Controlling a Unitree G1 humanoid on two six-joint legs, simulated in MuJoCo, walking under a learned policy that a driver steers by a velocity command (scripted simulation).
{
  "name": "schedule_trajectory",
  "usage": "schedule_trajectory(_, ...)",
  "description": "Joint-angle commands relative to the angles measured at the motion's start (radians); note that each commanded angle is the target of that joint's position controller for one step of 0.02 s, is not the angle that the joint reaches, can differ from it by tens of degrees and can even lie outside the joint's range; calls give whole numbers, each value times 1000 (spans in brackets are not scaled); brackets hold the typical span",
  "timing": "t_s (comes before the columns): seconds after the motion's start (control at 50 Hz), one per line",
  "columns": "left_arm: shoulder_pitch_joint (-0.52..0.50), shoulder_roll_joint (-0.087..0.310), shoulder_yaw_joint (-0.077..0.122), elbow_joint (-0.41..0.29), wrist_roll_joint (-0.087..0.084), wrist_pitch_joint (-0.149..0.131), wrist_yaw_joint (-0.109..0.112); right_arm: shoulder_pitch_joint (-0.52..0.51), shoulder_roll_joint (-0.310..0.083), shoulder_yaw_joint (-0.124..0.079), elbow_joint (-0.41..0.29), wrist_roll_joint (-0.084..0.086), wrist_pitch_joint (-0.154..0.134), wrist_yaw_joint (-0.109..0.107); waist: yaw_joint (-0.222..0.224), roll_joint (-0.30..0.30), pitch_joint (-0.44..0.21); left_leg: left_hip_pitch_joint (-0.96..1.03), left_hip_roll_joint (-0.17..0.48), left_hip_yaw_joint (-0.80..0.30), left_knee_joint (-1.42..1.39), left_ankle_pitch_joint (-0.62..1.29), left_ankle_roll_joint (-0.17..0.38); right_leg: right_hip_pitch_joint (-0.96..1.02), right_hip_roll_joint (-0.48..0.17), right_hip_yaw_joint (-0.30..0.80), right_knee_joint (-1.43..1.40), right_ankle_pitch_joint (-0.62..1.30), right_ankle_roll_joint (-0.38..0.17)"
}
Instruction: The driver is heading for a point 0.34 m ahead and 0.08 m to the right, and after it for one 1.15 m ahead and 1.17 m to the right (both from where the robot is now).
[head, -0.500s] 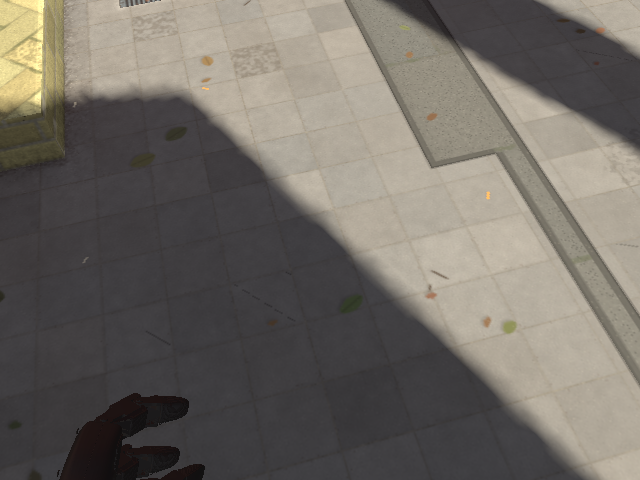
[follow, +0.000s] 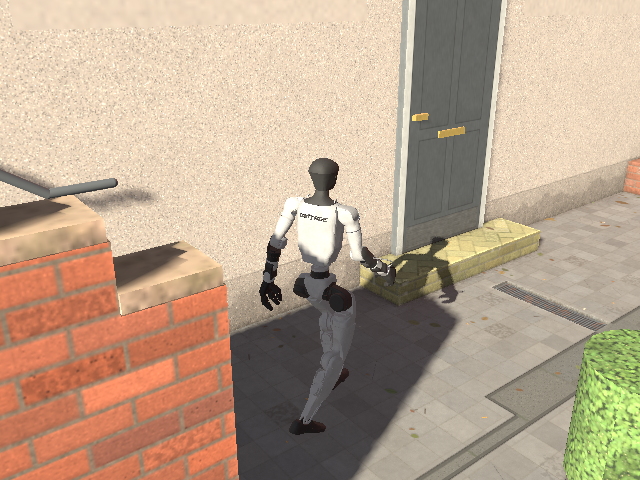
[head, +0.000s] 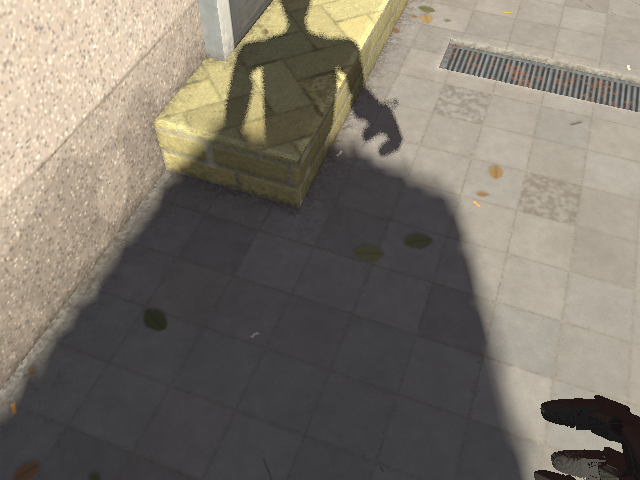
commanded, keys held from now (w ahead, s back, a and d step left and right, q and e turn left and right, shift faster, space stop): w+shift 0.10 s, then w+e+shift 0.02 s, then e+shift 0.88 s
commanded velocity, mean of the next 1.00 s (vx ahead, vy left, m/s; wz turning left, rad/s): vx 0.35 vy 0.00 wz -0.48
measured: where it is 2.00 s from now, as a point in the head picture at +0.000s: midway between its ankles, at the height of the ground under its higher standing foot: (445, 402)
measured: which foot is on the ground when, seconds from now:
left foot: up 0.00-0.00, down 0.02-0.38, up 0.40-1.00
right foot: down 0.00-0.00, up 0.02-0.40, down 0.42-1.00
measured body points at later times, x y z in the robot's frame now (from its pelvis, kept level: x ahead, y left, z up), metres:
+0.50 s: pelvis +0.39 -0.02 +0.01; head +0.44 -0.01 +0.45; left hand +0.48 +0.25 -0.13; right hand +0.50 -0.29 -0.11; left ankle +0.25 +0.07 -0.56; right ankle +0.53 -0.05 -0.70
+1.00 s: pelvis +0.51 +0.04 +0.04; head +0.54 +0.01 +0.49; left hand +0.76 +0.27 -0.06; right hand +0.52 -0.30 -0.05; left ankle +0.62 +0.13 -0.69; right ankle +0.53 -0.05 -0.70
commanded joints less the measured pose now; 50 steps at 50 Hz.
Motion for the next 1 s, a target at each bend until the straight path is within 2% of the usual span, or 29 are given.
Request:
schedule_trajectory(0.02,-170,149,32,-157,14,-3,-13,479,-219,-99,142,14,9,-53,-226,139,-190,857,105,-310,-66,-43,57,-683,-4,86,934,47,-87)
schedule_trajectory(0.04,-76,129,16,-267,-32,-19,-22,412,-310,-108,85,-12,16,-57,-121,227,-395,1091,344,-859,-241,-115,250,-983,53,278,1181,-109,-67)
schedule_trajectory(0.06,-190,177,18,-268,-27,-40,-22,457,-247,-107,81,-12,20,-73,-186,22,-344,1030,344,-901,-385,-226,227,-1073,11,349,1158,6,-75)
schedule_trajectory(0.08,-207,170,12,-263,-31,-45,-22,428,-201,-97,111,-6,8,-82,-139,-64,-165,851,333,-809,-423,-216,191,-1082,-36,341,1071,51,-81)
schedule_trajectory(0.1,-236,152,6,-260,-15,-39,-23,400,-164,-85,123,-4,-12,-84,-92,-142,-86,682,292,-724,-434,-147,149,-1018,-76,343,974,65,-80)
schedule_trajectory(0.12,-211,129,-2,-244,-1,-20,-30,360,-136,-72,119,-8,-32,-89,-46,-169,-62,564,257,-628,-438,-77,121,-943,-97,351,930,61,-80)
schedule_trajectory(0.14,-177,115,-6,-224,3,4,-39,340,-97,-54,126,1,-50,-93,-10,-169,-23,451,243,-547,-460,118,102,-874,-113,347,887,58,-71)
schedule_trajectory(0.18,-176,91,-8,-217,-6,34,-51,362,-83,-43,160,20,-82,-82,16,-145,25,372,212,-364,-465,522,47,-834,-115,327,752,40,-59)
schedule_trajectory(0.2,-224,84,-10,-229,-13,36,-55,372,-86,-43,171,20,-92,-76,5,-123,52,348,171,-266,-473,685,1,-824,-95,302,665,92,-65)
schedule_trajectory(0.24,-279,51,-21,-245,-28,31,-67,350,-64,-33,179,20,-103,-67,-3,-55,50,307,74,-92,-481,793,-98,-730,-40,243,435,295,-91)
schedule_trajectory(0.26,-300,37,-26,-247,-33,25,-71,344,-57,-28,180,24,-106,-67,-16,-21,37,320,55,-46,-474,771,-118,-691,-14,207,316,422,-100)
schedule_trajectory(0.28,-323,33,-29,-243,-38,20,-74,361,-51,-25,183,30,-112,-70,-40,-11,18,367,63,-25,-463,771,-131,-669,13,173,227,544,-109)
schedule_trajectory(0.32,-304,56,-22,-227,-33,15,-77,374,-70,-26,180,39,-120,-84,-44,7,-40,476,88,6,-372,872,-165,-615,71,124,139,650,-127)
schedule_trajectory(0.36,-185,112,0,-193,-6,21,-80,348,-103,-37,164,42,-113,-114,8,55,-108,517,125,20,-186,969,-212,-487,129,117,120,594,-147)
schedule_trajectory(0.38,-43,157,21,-157,7,26,-78,306,-122,-45,147,35,-101,-127,77,72,-157,477,144,14,-4,971,-231,-353,149,149,123,534,-170)
schedule_trajectory(0.4,122,200,46,-121,9,28,-70,214,-144,-56,123,42,-87,-133,195,41,-184,394,114,22,334,780,-252,-228,105,223,34,590,-231)
schedule_trajectory(0.42,149,228,59,-96,-19,26,-50,188,-81,-49,118,32,-72,-120,203,-166,-144,221,-68,59,760,-213,-262,-146,14,317,-40,973,-282)
schedule_trajectory(0.44,26,279,61,-131,-17,27,-44,392,13,-27,73,25,-55,-122,-15,-274,-176,-27,-115,-84,1037,-498,-288,-36,-183,663,108,1724,-408)
schedule_trajectory(0.46,-46,301,77,-197,-32,31,-40,493,-13,-10,50,11,-50,-121,-31,-183,-409,-88,-73,-250,1064,-416,-270,76,-300,885,-2,1519,-516)
schedule_trajectory(0.48,-163,251,72,-250,-41,50,-30,455,-41,-4,52,-2,-44,-116,-56,-48,-349,-81,-27,-269,995,-332,-252,-62,-274,922,-98,1105,-512)
schedule_trajectory(0.5,-207,181,53,-265,-43,69,-25,384,-78,-14,47,-20,-33,-111,-72,58,-226,-78,4,-257,901,-324,-252,-227,-215,878,-150,810,-471)
schedule_trajectory(0.52,-202,161,46,-260,-41,75,-25,319,-82,-16,26,-29,-17,-110,-71,97,-167,-61,24,-255,812,-331,-256,-339,-167,836,-184,697,-436)
schedule_trajectory(0.56,-160,179,50,-242,-35,73,-29,280,-67,-8,0,-27,31,-117,-72,66,-113,16,46,-245,637,-316,-267,-481,-107,760,-198,724,-364)
schedule_trajectory(0.62,-157,234,71,-251,-28,75,-27,259,-43,4,-16,-16,57,-124,-62,-8,-167,32,45,-245,507,-243,-276,-481,-35,731,-166,713,-253)
schedule_trajectory(0.7,-167,248,86,-275,-45,109,-13,165,-67,-5,-41,-4,76,-120,-19,-117,-164,-38,36,-283,376,-166,-289,-416,20,806,-202,295,-143)
schedule_trajectory(0.76,-156,251,97,-283,-42,127,-13,109,-82,-9,-45,2,68,-119,18,-156,-122,-83,27,-309,287,-155,-286,-355,26,881,-226,103,-141)
schedule_trajectory(0.86,-153,267,108,-295,-29,132,-18,75,-99,-11,-41,13,36,-118,35,-183,-106,-48,-10,-330,151,-198,-251,-292,18,964,-180,171,-179)
schedule_trajectory(0.94,-205,283,109,-317,-15,133,-32,107,-119,-15,-26,28,18,-119,12,-198,-101,133,-53,-326,2,-233,-223,-379,26,1023,-150,267,-195)
schedule_trajectory(1.0,-274,277,102,-335,-19,130,-38,184,-145,-25,-6,33,10,-136,-45,-195,-85,394,-47,-325,-272,-151,-220,-526,87,1046,-144,121,-123)
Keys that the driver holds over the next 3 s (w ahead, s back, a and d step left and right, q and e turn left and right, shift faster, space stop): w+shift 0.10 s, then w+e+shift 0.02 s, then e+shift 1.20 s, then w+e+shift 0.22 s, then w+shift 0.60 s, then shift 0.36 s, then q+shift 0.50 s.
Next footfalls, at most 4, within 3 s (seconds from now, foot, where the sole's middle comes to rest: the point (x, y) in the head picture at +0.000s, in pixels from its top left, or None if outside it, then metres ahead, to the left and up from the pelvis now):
0.02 left None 0.18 0.02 -0.74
0.42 right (372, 420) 0.57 -0.05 -0.74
1.04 left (308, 379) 0.66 0.09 -0.74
1.66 right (379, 470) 0.47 -0.06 -0.74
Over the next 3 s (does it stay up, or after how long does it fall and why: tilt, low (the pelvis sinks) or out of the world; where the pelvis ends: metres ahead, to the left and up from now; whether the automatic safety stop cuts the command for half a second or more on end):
stays up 0.72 -0.64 0.02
